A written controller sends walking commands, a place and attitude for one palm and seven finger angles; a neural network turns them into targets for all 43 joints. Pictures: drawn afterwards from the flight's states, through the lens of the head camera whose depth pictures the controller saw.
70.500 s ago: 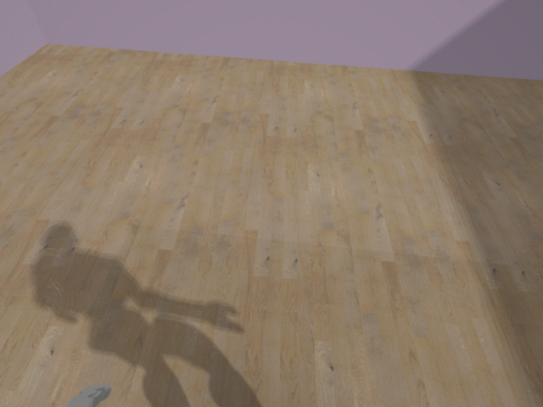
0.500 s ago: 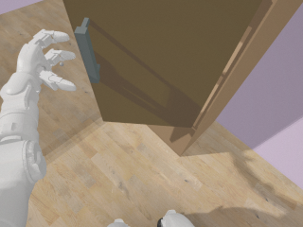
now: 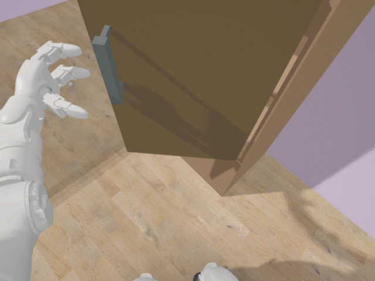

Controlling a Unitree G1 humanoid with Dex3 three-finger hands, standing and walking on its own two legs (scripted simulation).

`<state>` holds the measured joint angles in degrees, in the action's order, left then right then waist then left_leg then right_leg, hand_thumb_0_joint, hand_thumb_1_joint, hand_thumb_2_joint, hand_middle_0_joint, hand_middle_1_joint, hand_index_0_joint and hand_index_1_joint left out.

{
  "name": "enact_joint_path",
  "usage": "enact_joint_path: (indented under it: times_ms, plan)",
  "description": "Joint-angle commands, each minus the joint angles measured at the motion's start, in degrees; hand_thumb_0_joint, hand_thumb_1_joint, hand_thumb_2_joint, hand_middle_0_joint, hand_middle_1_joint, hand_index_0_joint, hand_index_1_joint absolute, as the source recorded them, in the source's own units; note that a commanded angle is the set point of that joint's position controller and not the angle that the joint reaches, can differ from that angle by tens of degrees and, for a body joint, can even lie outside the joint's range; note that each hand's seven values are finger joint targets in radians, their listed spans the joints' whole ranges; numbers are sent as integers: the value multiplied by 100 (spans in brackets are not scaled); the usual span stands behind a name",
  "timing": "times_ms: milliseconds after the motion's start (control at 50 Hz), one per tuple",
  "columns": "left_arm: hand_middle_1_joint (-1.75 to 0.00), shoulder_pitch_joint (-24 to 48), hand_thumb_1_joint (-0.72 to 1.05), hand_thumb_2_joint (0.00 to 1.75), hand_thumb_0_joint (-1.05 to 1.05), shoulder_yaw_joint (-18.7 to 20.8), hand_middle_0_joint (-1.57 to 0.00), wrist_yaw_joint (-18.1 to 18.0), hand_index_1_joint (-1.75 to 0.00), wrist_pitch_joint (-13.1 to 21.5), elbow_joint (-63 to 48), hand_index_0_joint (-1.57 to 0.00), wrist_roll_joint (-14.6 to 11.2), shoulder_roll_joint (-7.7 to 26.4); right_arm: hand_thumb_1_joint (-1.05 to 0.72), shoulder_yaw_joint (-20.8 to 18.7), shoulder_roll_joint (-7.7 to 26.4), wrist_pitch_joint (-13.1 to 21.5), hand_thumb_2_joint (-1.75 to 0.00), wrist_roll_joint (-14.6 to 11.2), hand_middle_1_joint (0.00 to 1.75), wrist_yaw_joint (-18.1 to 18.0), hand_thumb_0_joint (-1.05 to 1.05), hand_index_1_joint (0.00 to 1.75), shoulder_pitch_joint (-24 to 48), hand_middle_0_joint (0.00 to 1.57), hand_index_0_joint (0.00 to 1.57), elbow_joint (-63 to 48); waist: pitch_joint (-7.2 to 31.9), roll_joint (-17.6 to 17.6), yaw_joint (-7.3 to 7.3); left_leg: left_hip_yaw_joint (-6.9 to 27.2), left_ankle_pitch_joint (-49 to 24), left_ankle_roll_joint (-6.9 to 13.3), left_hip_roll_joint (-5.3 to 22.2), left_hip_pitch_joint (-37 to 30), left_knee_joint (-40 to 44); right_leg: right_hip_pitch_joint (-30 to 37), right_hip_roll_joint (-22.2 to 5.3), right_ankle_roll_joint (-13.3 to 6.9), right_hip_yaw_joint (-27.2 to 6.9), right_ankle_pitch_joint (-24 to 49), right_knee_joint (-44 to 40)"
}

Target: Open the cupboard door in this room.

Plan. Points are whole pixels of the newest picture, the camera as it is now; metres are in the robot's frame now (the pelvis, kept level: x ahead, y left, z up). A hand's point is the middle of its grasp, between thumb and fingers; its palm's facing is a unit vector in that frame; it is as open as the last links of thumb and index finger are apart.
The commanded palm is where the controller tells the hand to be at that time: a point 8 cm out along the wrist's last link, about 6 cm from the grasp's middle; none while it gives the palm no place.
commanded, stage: slide the fingers in behind the handle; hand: left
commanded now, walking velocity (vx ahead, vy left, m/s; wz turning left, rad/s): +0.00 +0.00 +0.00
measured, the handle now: (112, 68) +0.53 +0.14 +0.12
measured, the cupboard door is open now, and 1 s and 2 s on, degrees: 43 43 43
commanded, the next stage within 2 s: close the thumb around the handle in 1.44 s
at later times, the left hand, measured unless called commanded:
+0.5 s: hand (90, 85) +0.48 +0.17 +0.12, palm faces -0.14 -0.99 +0.00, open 14.0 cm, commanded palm +0.46 +0.22 +0.12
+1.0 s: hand (109, 89) +0.47 +0.13 +0.13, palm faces -0.13 -0.99 +0.00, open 14.0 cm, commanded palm +0.46 +0.19 +0.12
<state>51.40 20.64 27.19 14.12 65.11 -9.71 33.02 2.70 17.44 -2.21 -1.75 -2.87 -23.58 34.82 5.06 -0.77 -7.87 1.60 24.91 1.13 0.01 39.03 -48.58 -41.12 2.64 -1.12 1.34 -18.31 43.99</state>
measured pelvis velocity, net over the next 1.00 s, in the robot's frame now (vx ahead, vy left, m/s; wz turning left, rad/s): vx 0.00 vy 0.00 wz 0.00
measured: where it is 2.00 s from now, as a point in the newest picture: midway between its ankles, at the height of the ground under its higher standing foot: outside the picture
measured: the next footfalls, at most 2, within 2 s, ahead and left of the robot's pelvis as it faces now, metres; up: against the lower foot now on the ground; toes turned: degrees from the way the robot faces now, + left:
none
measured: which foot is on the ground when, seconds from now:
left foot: down 0.00-1.00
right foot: down 0.00-1.00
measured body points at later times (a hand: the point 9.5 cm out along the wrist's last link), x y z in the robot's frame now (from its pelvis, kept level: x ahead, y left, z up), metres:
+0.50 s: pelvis +0.00 +0.01 +0.00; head +0.08 +0.01 +0.44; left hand +0.48 +0.23 +0.13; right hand +0.02 -0.26 -0.11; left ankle -0.02 +0.10 -0.70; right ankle +0.03 -0.11 -0.70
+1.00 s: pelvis +0.00 +0.00 +0.00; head +0.06 +0.00 +0.45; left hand +0.47 +0.19 +0.13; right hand +0.03 -0.27 -0.11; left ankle -0.02 +0.10 -0.70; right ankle +0.03 -0.11 -0.70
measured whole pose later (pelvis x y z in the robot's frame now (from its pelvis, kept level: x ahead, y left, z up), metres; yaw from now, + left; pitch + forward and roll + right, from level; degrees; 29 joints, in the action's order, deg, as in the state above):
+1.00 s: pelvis +0.00 +0.00 +0.00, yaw +0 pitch +13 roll -1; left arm 49.4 15.1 15.9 15.0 61.8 -8.5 21.4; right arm 2.3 15.9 -0.3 -1.3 -1.5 -22.7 35.1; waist 5.3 -1.5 -6.9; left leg 0.8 24.2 1.0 -0.6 35.8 -47.2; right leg -38.9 2.0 -1.2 0.6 -18.5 44.5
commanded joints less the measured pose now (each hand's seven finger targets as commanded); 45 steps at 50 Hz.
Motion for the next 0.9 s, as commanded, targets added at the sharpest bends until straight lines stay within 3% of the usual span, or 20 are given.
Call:
enact_joint_path:
  times_ms: [0,40,140,240,280,320,360,380,420,440,460,500,560,600,660,700,720,780,820,880]
  plan:
    - [-120,2663,-50,30,0,174,-30,-92,-120,362,-1346,-30,-150,1345,-90,-366,898,197,-90,3,30,-22,0,30,-685,20,20,-416,2473,-652,-30,11,-2236,56,21,-1205,534,1450,-43,-65,-90,1927,-300]
    - [-120,2574,-50,30,0,40,-30,-181,-120,332,-1247,-30,-116,1140,-90,-356,879,201,-90,2,30,-2,0,30,-631,20,20,-436,2215,-595,-64,3,-2071,55,29,-1128,554,1287,-47,-57,-69,1754,-333]
    - [-120,2563,-50,30,0,220,-30,-386,-120,349,-1163,-30,-58,1302,-90,-342,884,208,-90,0,30,7,0,30,-609,20,20,-506,2157,-322,-10,6,-1826,65,16,-902,592,1433,-53,-61,-79,1622,-312]
    - [-120,2639,-50,30,0,97,-30,-473,-120,479,-1481,-30,-16,1092,-90,-348,849,243,-90,21,30,37,0,30,-582,20,20,-534,2469,-656,31,65,-2198,2,37,-1314,553,1295,-41,-82,-45,1736,-230]
    - [-120,2766,-50,30,0,-100,-30,-475,-120,477,-1342,-30,-64,815,-90,-345,840,263,-90,-3,30,19,0,30,-595,20,20,-501,2234,-402,-113,68,-2091,45,32,-1246,545,1199,-27,-76,-16,1671,-263]
    - [-120,2785,-50,30,0,20,-30,-509,-120,425,-1174,-30,-41,958,-90,-346,868,259,-90,10,30,12,0,30,-614,20,20,-447,2167,-265,-101,59,-1875,50,38,-1096,574,1253,-35,-58,-54,1589,-294]
    - [-120,2782,-50,30,0,-27,-30,-527,-120,424,-1312,-30,-34,862,-90,-358,851,274,-90,12,30,19,0,30,-625,20,20,-467,2346,-383,-61,63,-1981,39,27,-1208,587,1296,-46,-70,-51,1652,-280]
    - [-120,2844,-50,30,0,-125,-30,-534,-120,456,-1426,-30,-50,741,-90,-348,840,295,-90,13,30,13,0,30,-625,20,20,-481,2418,-642,-54,85,-2230,16,16,-1388,558,1202,-44,-99,-12,1719,-222]
    - [-120,2747,-50,30,0,-123,-30,-581,-120,466,-1434,-30,-37,662,-90,-359,818,299,-90,41,30,44,0,30,-643,20,20,-412,2463,-664,-21,118,-2388,-34,53,-1523,546,1112,-41,-83,11,1739,-223]
    - [-120,2598,-50,30,0,-42,-30,-615,-120,459,-1381,-30,-37,723,-90,-367,834,288,-90,42,30,49,0,30,-657,20,20,-425,2430,-451,2,123,-2334,-23,64,-1468,547,1137,-33,-80,13,1712,-236]
    - [-120,2689,-50,30,0,-214,-30,-630,-120,460,-1414,-30,-44,533,-90,-366,816,290,-90,35,30,53,0,30,-638,20,20,-422,2338,-396,-62,111,-2277,-16,59,-1417,573,1139,-34,-68,12,1701,-253]
    - [-120,2691,-50,30,0,-132,-30,-689,-120,450,-1405,-30,-46,577,-90,-371,818,301,-90,44,30,61,0,30,-648,20,20,-413,2327,-444,-30,93,-2258,-18,53,-1392,588,1153,-34,-71,17,1699,-247]
    - [-120,2496,-50,30,0,-44,-30,-796,-120,400,-1318,-30,-6,628,-90,-376,817,282,-90,37,30,70,0,30,-652,20,20,-439,2166,-194,15,34,-2025,20,29,-1135,630,1313,-42,-68,-9,1679,-283]
    - [-120,2671,-50,30,0,-37,-30,-867,-120,472,-1551,-30,48,654,-90,-377,795,294,-90,57,30,73,0,30,-653,20,20,-451,2379,-498,64,54,-2253,-6,10,-1303,619,1353,-52,-87,-18,1799,-232]
    - [-120,2582,-50,30,0,-26,-30,-945,-120,529,-1637,-30,50,617,-90,-388,776,300,-90,56,30,83,0,30,-632,20,20,-469,2403,-254,57,-6,-2137,24,6,-1218,618,1514,-51,-64,-56,1859,-275]
    - [-120,2565,-50,30,0,-83,-30,-962,-120,568,-1684,-30,47,535,-90,-392,767,309,-90,48,30,80,0,30,-621,20,20,-472,2437,-320,66,-3,-2239,19,7,-1295,620,1525,-41,-76,-54,1941,-255]
    - [-120,2565,-50,30,0,-235,-30,-957,-120,562,-1687,-30,44,333,-90,-395,743,313,-90,43,30,89,0,30,-601,20,20,-457,2408,-408,31,-22,-2260,14,8,-1367,621,1468,-45,-71,-46,1956,-268]
    - [-120,2509,-50,30,0,-260,-30,-970,-120,551,-1723,-30,7,279,-90,-408,755,329,-90,36,30,86,0,30,-596,20,20,-477,2395,-274,37,-19,-2256,28,-10,-1331,626,1575,-38,-83,-33,1975,-272]
    - [-120,2497,-50,30,0,-496,-30,-975,-120,509,-1692,-30,18,-33,-90,-404,722,345,-90,31,30,103,0,30,-542,20,20,-441,2262,-370,-1,-19,-2118,13,-1,-1411,660,1394,-46,-74,-24,1843,-321]
    - [-120,2436,-50,30,0,-324,-30,-1055,-120,480,-1616,-30,-33,113,-90,-402,750,354,-90,28,30,82,0,30,-542,20,20,-456,2157,-83,42,-45,-1951,54,-39,-1166,696,1609,-54,-79,-42,1845,-347]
